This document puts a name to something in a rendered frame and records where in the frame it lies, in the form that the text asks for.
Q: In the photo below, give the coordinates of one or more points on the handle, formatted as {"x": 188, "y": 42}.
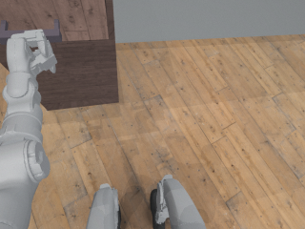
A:
{"x": 53, "y": 35}

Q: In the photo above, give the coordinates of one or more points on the left robot hand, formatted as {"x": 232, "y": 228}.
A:
{"x": 20, "y": 56}

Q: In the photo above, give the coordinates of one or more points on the cabinet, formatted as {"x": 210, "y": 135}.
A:
{"x": 85, "y": 72}

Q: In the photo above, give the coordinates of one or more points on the robot right foot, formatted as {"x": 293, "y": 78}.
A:
{"x": 160, "y": 225}

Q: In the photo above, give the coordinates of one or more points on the robot left upper arm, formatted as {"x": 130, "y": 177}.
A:
{"x": 23, "y": 165}

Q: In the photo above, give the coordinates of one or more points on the drawer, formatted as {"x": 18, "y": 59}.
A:
{"x": 79, "y": 20}

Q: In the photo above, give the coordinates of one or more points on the right robot shin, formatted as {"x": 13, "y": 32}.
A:
{"x": 162, "y": 212}

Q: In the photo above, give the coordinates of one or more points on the robot left forearm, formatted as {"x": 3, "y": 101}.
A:
{"x": 24, "y": 117}

